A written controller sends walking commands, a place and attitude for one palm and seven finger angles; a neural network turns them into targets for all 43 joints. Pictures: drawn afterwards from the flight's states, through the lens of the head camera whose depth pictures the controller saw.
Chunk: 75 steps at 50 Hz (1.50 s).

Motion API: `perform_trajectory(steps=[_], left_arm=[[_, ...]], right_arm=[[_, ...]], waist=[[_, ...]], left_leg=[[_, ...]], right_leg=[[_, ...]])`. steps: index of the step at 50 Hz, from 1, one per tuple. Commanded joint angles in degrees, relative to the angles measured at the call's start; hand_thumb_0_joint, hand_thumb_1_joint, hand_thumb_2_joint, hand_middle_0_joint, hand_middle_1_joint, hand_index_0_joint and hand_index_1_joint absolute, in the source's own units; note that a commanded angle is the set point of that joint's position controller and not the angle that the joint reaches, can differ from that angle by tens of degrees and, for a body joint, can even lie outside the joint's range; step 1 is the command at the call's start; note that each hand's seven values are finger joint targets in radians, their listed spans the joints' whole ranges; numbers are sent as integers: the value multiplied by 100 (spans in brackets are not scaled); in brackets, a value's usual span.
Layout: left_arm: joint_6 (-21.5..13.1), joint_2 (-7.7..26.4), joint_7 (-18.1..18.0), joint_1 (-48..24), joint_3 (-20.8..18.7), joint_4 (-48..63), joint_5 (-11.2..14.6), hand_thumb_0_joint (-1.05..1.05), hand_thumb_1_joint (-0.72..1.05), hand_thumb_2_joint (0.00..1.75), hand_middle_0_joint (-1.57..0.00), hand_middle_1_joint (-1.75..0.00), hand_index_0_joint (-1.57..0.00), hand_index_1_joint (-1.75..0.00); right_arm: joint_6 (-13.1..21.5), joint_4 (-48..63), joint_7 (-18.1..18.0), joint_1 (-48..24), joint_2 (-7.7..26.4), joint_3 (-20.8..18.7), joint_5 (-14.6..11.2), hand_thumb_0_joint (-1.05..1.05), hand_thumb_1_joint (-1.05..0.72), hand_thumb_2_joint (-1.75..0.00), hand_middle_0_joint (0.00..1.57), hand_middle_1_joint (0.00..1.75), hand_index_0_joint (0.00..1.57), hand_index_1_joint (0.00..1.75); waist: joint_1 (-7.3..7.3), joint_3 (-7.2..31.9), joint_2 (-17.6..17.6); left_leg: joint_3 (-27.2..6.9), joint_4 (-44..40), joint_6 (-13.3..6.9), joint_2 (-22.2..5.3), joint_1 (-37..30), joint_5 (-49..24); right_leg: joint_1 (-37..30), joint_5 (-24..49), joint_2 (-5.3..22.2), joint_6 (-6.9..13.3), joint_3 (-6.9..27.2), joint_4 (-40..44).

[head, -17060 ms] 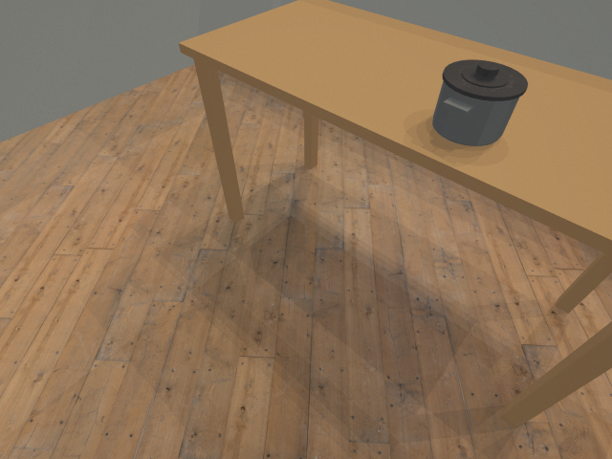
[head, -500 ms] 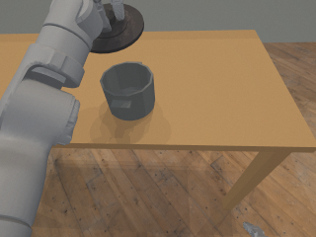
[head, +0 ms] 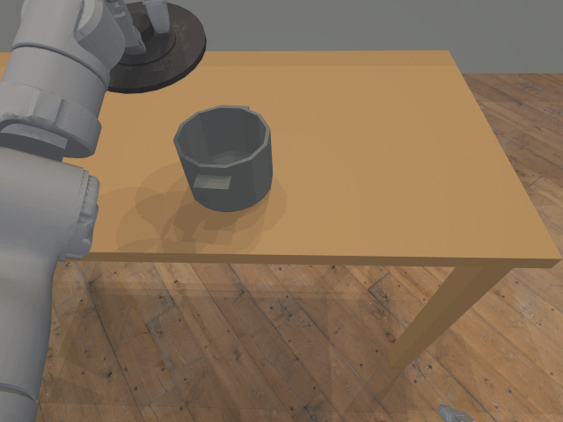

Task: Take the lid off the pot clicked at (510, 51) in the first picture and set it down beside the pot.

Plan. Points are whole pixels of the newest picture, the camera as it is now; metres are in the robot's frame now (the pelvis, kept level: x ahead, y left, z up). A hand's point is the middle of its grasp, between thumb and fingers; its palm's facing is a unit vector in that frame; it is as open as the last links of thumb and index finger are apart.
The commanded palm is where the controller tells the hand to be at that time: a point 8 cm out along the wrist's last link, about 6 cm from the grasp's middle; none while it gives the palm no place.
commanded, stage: move the lid sideways beside the pot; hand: left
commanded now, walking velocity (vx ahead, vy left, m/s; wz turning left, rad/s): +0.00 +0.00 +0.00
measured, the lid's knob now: (134, 28) +0.53 +0.16 +0.28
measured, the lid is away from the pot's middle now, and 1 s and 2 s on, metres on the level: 0.08 0.20 0.23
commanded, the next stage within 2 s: lower the lid onto the table in 1.60 s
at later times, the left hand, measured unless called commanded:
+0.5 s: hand (74, 31) +0.48 +0.21 +0.30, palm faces -0.18 -0.06 -0.98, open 6.6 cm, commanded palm +0.48 +0.21 +0.38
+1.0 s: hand (31, 36) +0.49 +0.26 +0.29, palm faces -0.20 -0.10 -0.97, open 6.6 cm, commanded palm +0.49 +0.27 +0.38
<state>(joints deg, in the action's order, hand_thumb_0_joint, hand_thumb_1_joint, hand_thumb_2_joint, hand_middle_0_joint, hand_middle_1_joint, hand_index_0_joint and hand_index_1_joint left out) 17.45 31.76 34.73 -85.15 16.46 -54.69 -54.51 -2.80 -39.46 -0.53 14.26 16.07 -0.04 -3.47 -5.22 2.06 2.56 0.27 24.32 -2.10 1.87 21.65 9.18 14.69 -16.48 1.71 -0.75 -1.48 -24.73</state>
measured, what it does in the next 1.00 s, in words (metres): stands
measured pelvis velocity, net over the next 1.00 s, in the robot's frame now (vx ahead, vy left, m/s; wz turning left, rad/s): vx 0.00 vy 0.01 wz -0.01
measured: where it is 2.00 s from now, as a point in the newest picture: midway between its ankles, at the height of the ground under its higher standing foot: outside the picture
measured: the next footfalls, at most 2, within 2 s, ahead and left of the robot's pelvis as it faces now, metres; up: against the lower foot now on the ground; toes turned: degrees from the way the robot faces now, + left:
none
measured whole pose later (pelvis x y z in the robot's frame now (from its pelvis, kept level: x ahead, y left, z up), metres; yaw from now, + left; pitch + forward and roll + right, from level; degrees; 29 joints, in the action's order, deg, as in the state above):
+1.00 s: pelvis +0.00 +0.01 +0.00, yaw -1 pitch +8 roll -1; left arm 11.5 46.3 36.1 -83.4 10.8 -58.4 -57.4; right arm -6.6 -39.5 -1.6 16.1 17.1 0.3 -4.5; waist -6.6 0.7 2.3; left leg 0.3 25.3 -2.4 1.1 23.3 9.9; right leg 14.7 -15.1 0.9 -1.0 -1.3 -22.0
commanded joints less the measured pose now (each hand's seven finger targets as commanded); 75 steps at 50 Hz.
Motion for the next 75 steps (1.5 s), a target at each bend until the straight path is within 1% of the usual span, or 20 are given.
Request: perform_trajectory(steps=[1, 8, 12, 14, 17, 22, 24, 27, 39, 42, 45, 47, 48, 57, 58, 62, 63, 67, 73, 75], left_arm=[[-59, 1431, -323, -4010, -512, 1356, -174, 0, 78, 83, -86, -105, -91, -108], [-159, 1885, -333, -3804, -726, 1390, -260, 0, 78, 83, -86, -105, -91, -108], [-217, 1302, -296, -3697, -296, 1369, -88, 0, 78, 83, -86, -105, -91, -108], [-289, 2013, -323, -4027, -779, 1560, -275, 0, 78, 83, -86, -105, -91, -108], [-289, 1372, -281, -3672, -283, 1457, -97, 0, 78, 83, -86, -105, -91, -108], [-304, 1483, -266, -3507, -367, 1228, -102, 0, 78, 83, -86, -105, -91, -108], [-324, 2046, -285, -3787, -757, 1186, -273, 0, 78, 83, -86, -105, -91, -108], [-368, 1584, -265, -3659, -344, 1146, -119, 0, 78, 83, -86, -105, -91, -108], [-604, 2873, -290, -3781, -1086, 1035, -426, 0, 78, 83, -86, -105, -91, -108], [-598, 2413, -227, -3298, -676, 767, -294, 0, 78, 83, -86, -105, -91, -108], [-639, 3044, -256, -3702, -1084, 1215, -458, 0, 78, 83, -86, -105, -91, -108], [-635, 2443, -199, -3350, -666, 1139, -304, 0, 78, 83, -86, -105, -91, -108], [-618, 2988, -225, -3337, -1094, 1032, -435, 0, 78, 83, -86, -105, -91, -108], [-702, 2753, -144, -3319, -708, 1070, -289, 0, 78, 83, -86, -105, -91, -108], [-742, 3269, -199, -3737, -1066, 1606, -392, 0, 78, 83, -86, -105, -91, -108], [-804, 2955, -177, -3311, -918, 1301, -303, 0, 78, 83, -86, -105, -91, -108], [-826, 3493, -210, -3394, -1315, 1437, -430, 0, 78, 83, -86, -105, -91, -108], [-827, 3079, -121, -3000, -969, 875, -282, 0, 78, 83, -86, -105, -91, -108], [-892, 3577, -155, -3274, -1185, 1079, -433, 0, 78, 83, -86, -105, -91, -108], [-848, 3158, -130, -3431, -850, 1111, -398, 0, 78, 83, -86, -105, -91, -108]], right_arm=[[162, 627, -11, -187, 777, -205, -10, 0, -90, -90, 20, 30, 20, 30], [90, 644, -30, -127, 821, -210, -2, 0, -90, -90, 20, 30, 20, 30], [88, 646, -44, -53, 820, -250, -38, 0, -90, -90, 20, 30, 20, 30], [76, 662, -46, -136, 828, -217, 7, 0, -90, -90, 20, 30, 20, 30], [59, 673, -41, -51, 811, -245, -60, 0, -90, -90, 20, 30, 20, 30], [3, 613, -44, -2, 862, -234, -53, 0, -90, -90, 20, 30, 20, 30], [-30, 578, -62, -70, 877, -204, -18, 0, -90, -90, 20, 30, 20, 30], [-20, 586, -86, 14, 875, -213, -73, 0, -90, -90, 20, 30, 20, 30], [-80, 531, -171, 119, 968, -188, -20, 0, -90, -90, 20, 30, 20, 30], [-147, 554, -165, 231, 977, -213, -95, 0, -90, -90, 20, 30, 20, 30], [-178, 580, -140, 171, 974, -209, -58, 0, -90, -90, 20, 30, 20, 30], [-192, 595, -141, 304, 971, -249, -86, 0, -90, -90, 20, 30, 20, 30], [-215, 512, -133, 276, 992, -240, -67, 0, -90, -90, 20, 30, 20, 30], [-272, 440, -220, 368, 1040, -199, -151, 0, -90, -90, 20, 30, 20, 30], [-256, 455, -207, 277, 1028, -194, -120, 0, -90, -90, 20, 30, 20, 30], [-210, 451, -232, 407, 1027, -199, -124, 0, -90, -90, 20, 30, 20, 30], [-225, 451, -218, 340, 1016, -183, -94, 0, -90, -90, 20, 30, 20, 30], [-333, 462, -200, 366, 1051, -179, -170, 0, -90, -90, 20, 30, 20, 30], [-422, 506, -211, 270, 1042, -126, -171, 0, -90, -90, 20, 30, 20, 30], [-410, 504, -222, 248, 1001, -149, -185, 0, -90, -90, 20, 30, 20, 30]], waist=[[-28, 2714, -142], [-6, 2847, -113], [-118, 2733, 138], [-25, 3044, 78], [-113, 2824, 370], [-113, 2668, 230], [-60, 2685, -90], [-136, 2632, 102], [-36, 2819, 101], [-100, 2578, 279], [-25, 2940, 346], [-106, 2821, 560], [-60, 2734, 369], [-159, 2665, 671], [-78, 2971, 729], [-95, 2898, 883], [-24, 2964, 699], [-86, 2586, 567], [-46, 2669, 414], [-130, 2645, 610]], left_leg=[[-273, 252, -253, 186, -2321, -1987], [-274, 269, -248, 177, -2291, -2026], [-318, 311, -252, 122, -2561, -2195], [-312, 333, -263, 162, -2535, -2197], [-345, 335, -217, 121, -2655, -2465], [-348, 273, -204, 109, -2515, -2127], [-311, 235, -242, 147, -2331, -1748], [-314, 216, -235, 113, -2387, -1817], [-203, 267, -298, 130, -2220, -1947], [-177, 254, -281, 73, -2185, -2160], [-184, 359, -297, 82, -2374, -2478], [-205, 431, -295, 25, -2578, -2915], [-197, 424, -280, 14, -2464, -2638], [-150, 405, -314, -23, -2574, -2530], [-210, 405, -288, -19, -2720, -2633], [-264, 497, -295, -43, -2909, -3045], [-269, 476, -291, -20, -2788, -2927], [-197, 461, -295, -42, -2496, -2820], [-153, 381, -300, -28, -2274, -2325], [-186, 430, -325, -18, -2487, -2427]], right_leg=[[106, 2276, -375, 301, -87, 169], [-11, 2277, -383, 301, -73, 204], [336, 2079, -382, 316, -148, 265], [79, 2196, -411, 320, -89, 184], [383, 2062, -391, 327, -147, 253], [412, 1831, -401, 341, -187, 307], [227, 1828, -430, 330, -154, 284], [337, 1789, -395, 324, -187, 342], [-125, 2166, -420, 296, -96, 316], [47, 2163, -387, 294, -146, 400], [-91, 2363, -428, 279, -90, 288], [149, 2385, -435, 278, -159, 375], [144, 2214, -470, 256, -150, 369], [234, 2113, -457, 259, -220, 452], [109, 2104, -492, 246, -171, 392], [346, 2052, -490, 275, -232, 420], [182, 2080, -513, 245, -183, 369], [268, 2120, -445, 251, -237, 392], [25, 2050, -471, 223, -206, 364], [264, 1928, -492, 226, -216, 380]])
